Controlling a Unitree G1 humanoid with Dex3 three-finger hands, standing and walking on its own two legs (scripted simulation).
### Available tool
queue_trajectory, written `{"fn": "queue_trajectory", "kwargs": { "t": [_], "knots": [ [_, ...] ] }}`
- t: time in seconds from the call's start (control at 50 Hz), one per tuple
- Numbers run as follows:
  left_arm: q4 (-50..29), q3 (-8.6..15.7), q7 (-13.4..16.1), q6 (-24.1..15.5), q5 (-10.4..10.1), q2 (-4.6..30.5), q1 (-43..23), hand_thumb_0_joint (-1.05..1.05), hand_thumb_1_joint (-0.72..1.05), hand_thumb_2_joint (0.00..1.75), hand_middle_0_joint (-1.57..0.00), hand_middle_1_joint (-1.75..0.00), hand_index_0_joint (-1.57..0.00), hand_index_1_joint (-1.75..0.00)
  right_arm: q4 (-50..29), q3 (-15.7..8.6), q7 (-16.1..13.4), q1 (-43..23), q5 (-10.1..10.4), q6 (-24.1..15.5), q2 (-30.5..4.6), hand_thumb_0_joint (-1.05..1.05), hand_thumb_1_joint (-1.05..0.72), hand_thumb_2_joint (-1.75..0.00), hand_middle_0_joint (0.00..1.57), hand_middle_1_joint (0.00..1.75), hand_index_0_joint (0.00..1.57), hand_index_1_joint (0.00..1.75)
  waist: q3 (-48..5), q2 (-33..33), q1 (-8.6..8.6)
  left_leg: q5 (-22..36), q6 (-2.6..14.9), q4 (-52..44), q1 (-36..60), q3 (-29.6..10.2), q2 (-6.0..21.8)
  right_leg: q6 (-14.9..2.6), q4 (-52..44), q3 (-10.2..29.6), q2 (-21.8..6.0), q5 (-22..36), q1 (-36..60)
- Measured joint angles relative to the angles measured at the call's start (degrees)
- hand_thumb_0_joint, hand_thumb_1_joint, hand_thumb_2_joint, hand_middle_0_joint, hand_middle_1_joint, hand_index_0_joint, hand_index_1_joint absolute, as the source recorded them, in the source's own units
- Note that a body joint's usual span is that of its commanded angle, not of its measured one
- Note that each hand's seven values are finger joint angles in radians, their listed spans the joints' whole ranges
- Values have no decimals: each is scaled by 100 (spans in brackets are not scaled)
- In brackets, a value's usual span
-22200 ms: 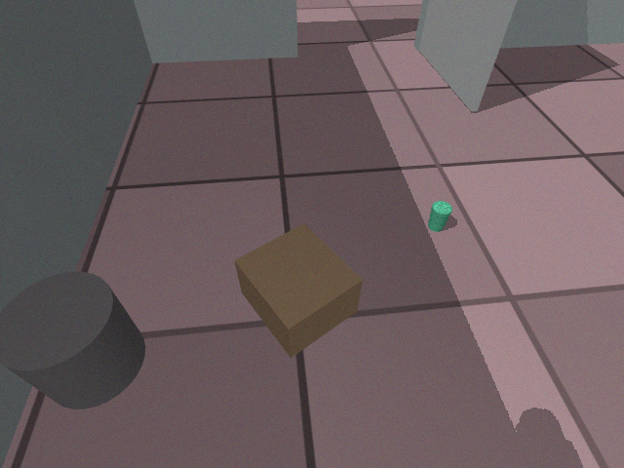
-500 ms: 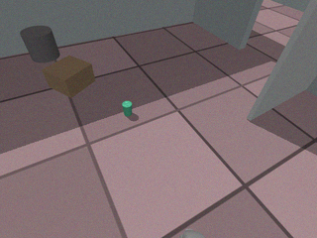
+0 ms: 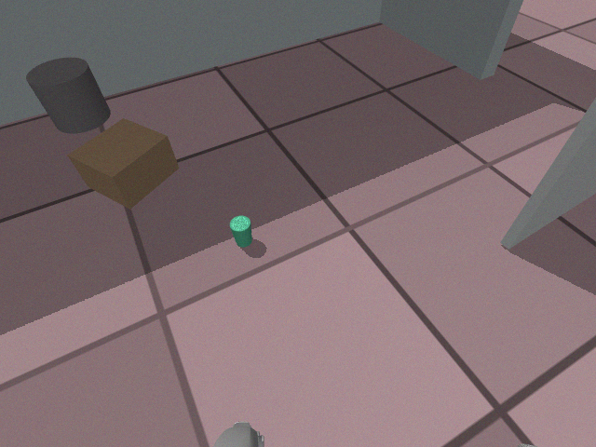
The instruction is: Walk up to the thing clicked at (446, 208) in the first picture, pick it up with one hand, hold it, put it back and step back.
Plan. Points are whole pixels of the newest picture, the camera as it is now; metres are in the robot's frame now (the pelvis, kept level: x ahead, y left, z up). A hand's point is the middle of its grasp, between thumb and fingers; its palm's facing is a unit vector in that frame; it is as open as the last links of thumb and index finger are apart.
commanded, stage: walk up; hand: left
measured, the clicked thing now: (242, 232) +1.03 +0.27 -0.71
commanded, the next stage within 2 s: none
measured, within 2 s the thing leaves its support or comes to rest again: neither
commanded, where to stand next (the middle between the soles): +0.65 +0.04 m, yaw +1 degrees
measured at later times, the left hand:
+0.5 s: hand (130, 365) +0.29 +0.30 -0.14, palm faces -0.07 -0.93 -0.35, open 7.4 cm
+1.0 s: hand (170, 288) +0.42 +0.26 -0.12, palm faces +0.03 -0.91 -0.40, open 7.4 cm
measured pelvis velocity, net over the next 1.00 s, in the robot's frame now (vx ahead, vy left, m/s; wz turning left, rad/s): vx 0.39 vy -0.02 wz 0.03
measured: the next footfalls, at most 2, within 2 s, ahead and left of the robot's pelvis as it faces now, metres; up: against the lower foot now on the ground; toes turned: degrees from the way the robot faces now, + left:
left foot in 0.12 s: +0.24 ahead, +0.14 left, +0.00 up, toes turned +6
right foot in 0.62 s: +0.42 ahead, -0.12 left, +0.00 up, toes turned -5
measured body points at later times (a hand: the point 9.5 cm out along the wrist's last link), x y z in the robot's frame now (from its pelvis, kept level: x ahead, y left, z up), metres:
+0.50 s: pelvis +0.22 +0.03 +0.00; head +0.23 +0.04 +0.45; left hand +0.29 +0.35 -0.12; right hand +0.26 -0.29 -0.10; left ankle +0.20 +0.14 -0.74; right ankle +0.34 -0.13 -0.70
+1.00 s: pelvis +0.39 -0.02 +0.00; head +0.41 -0.03 +0.45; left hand +0.42 +0.31 -0.09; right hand +0.47 -0.34 -0.12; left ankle +0.50 +0.15 -0.70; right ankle +0.38 -0.12 -0.74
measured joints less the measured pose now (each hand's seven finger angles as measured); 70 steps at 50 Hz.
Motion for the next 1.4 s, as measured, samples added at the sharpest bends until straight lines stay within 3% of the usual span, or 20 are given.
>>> {"fn": "queue_trajectory", "kwargs": {
  "t": [0.08, 0.14, 0.18, 0.24, 0.28, 0.38, 0.46, 0.56, 0.62, 0.66, 0.7, 0.78, 0.88, 0.96, 1.06, 1.14, 1.18, 1.22, 1.28, 1.4],
  "knots": [
    [-39, 41, -13, 25, 40, 157, 146, 0, 90, 89, -21, -30, -20, -30, 36, -17, 82, -98, -38, -14, 27, 1, -91, -90, 20, 30, 20, 30, 37, -74, 113, 485, 43, -1352, 175, 228, 6, 104, 113, -81, 64, -436, 319],
    [-2, 61, 2, 79, 46, 321, 287, 0, 90, 89, -21, -30, -20, -30, 55, -32, 96, -126, -68, -64, 116, 1, -91, -90, 20, 30, 20, 30, -18, -294, 151, 670, 166, -1702, 502, 410, -183, 193, 612, -81, -67, -1027, 422],
    [79, 84, 67, 163, 25, 362, 271, 0, 91, 89, -21, -30, -20, -30, -13, -21, 61, -189, -136, -148, 215, 1, -91, -90, 20, 30, 20, 30, 52, -580, 149, 296, 207, -1340, 545, 601, -360, 34, 1781, 154, -288, -1260, 53],
    [169, -21, 118, 250, -1, 274, 251, 0, 91, 89, -21, -30, -20, -30, -167, 19, 3, -186, -15, -219, 280, 1, -91, -90, 20, 30, 20, 30, 97, -518, 9, -47, 263, -1270, 807, 622, -317, -124, 3652, 512, 4, -1144, -845],
    [195, -64, 91, 243, -22, 283, 232, 0, 91, 89, -21, -30, -20, -30, -198, 79, -55, -110, 45, -224, 358, 1, -91, -90, 20, 30, 20, 30, 97, -564, -55, -31, 233, -1610, 1172, 674, -343, -129, 4037, 640, 8, -755, -1338],
    [82, -19, -3, 215, -36, 336, 145, 0, 91, 89, -21, -30, -20, -30, -169, 176, -102, 263, 84, -260, 407, 1, -90, -90, 21, 30, 20, 30, 80, -623, -124, -20, 228, -2325, 1931, 711, -459, 55, 3450, 782, -284, -106, -2110],
    [63, 41, -80, 267, 22, 338, 97, 0, 91, 89, -21, -30, -20, -30, -106, 167, -93, 525, 48, -237, 349, 1, -90, -90, 21, 30, 20, 30, 24, -577, -128, -195, 196, -2570, 2392, 779, -499, 177, 2567, 656, -535, 213, -2342],
    [124, 100, -162, 276, 50, 271, -40, 0, 91, 89, -21, -30, -20, -30, -80, 117, -65, 715, 35, -185, 186, 1, -90, -90, 21, 30, 20, 30, -31, -420, -227, -622, 36, -2451, 2709, 801, -487, 124, 1337, 415, -609, 762, -2120],
    [105, 122, -149, 174, 60, 242, -74, 0, 91, 89, -21, -30, -20, -30, -88, 93, -77, 820, 47, -110, 87, 1, -90, -90, 21, 30, 20, 30, -109, -280, -255, -1140, -88, -1925, 2708, 753, -384, 66, 865, 276, -445, 906, -1688],
    [85, 145, -84, 76, 87, 129, -168, 0, 91, 89, -21, -30, -20, -30, -28, 69, -119, 773, 51, -34, 23, 1, -90, -90, 21, 30, 20, 30, -59, 16, -241, -1459, 91, -984, 2423, 521, -160, 43, 1149, 97, -244, 656, -1636],
    [-9, 98, -46, 7, 64, 69, -218, 0, 91, 89, -21, -30, -20, -30, 28, 107, -149, 700, 38, 45, 46, 1, -91, -90, 20, 30, 20, 30, -26, 37, -167, -1579, 171, 199, 1917, 279, -343, -18, 1295, 51, -261, 419, -1555],
    [-115, -11, 14, -43, -5, -68, -135, 0, 91, 89, -21, -30, -20, -30, 79, 154, -119, 501, 75, 65, 11, 1, -91, -90, 20, 30, 20, 30, -1, 103, -14, -1170, 235, 1094, 1011, 66, -482, -37, 797, 28, -253, 456, -1097],
    [-97, -44, 48, -46, -2, -53, 106, 0, 91, 89, -21, -30, -20, -30, 11, 93, -37, 364, 45, 63, -17, 1, -91, -90, 20, 30, 20, 30, -14, 161, 33, -389, 98, 609, 348, -224, -283, -71, 189, -60, -120, 508, -574],
    [-102, 7, 45, -35, 40, 9, 269, 0, 90, 89, -21, -30, -20, -30, 75, 28, 22, 351, -20, 132, -29, 1, -91, -90, 20, 30, 20, 30, -56, 118, 56, -25, -27, -150, 166, -239, -152, -56, -66, -171, -78, 400, -262],
    [-125, 67, 39, -22, 60, 154, 402, 0, 90, 89, -21, -30, -20, -30, 139, 5, 83, 287, -79, 127, -9, 1, -91, -90, 20, 30, 20, 30, -11, -1, 114, 226, 0, -1276, 403, 4, -17, 60, 79, -293, -90, 7, -34],
    [-92, 64, 52, 56, 50, 300, 520, 0, 90, 89, -21, -30, -20, -30, 108, 15, 82, 176, -87, 33, 69, 1, -91, -90, 20, 30, 20, 30, -40, -215, 128, 388, 85, -1810, 856, 238, -159, 218, 674, -313, -249, -596, -30],
    [-24, 65, 96, 148, 26, 338, 490, 0, 91, 89, -21, -30, -20, -30, 13, 36, 38, 65, -119, -78, 165, 1, -91, -90, 20, 30, 20, 30, 53, -495, 139, 208, 71, -1598, 943, 427, -342, 78, 1663, -69, -477, -857, -341],
    [54, 7, 139, 228, 12, 259, 448, 0, 91, 89, -21, -30, -20, -30, -143, 62, -5, 36, -53, -162, 193, 1, -91, -90, 20, 30, 20, 30, 68, -431, 53, -28, 110, -1442, 1018, 415, -304, -18, 2882, 179, -269, -1122, -836],
    [96, -68, 128, 264, -23, 261, 367, 0, 91, 89, -21, -30, -20, -30, -256, 137, -80, 77, 37, -187, 303, 1, -91, -90, 20, 30, 20, 30, 62, -470, -38, -49, 126, -1744, 1382, 433, -314, -73, 3703, 438, -133, -869, -1467],
    [19, -20, 49, 230, -34, 266, 240, 0, 91, 89, -21, -30, -20, -30, -290, 217, -120, 278, 46, -153, 323, 1, -90, -90, 21, 30, 20, 30, 65, -541, -67, -140, 165, -2176, 1970, 564, -436, 105, 2968, 570, -436, -186, -2112]
  ]
}}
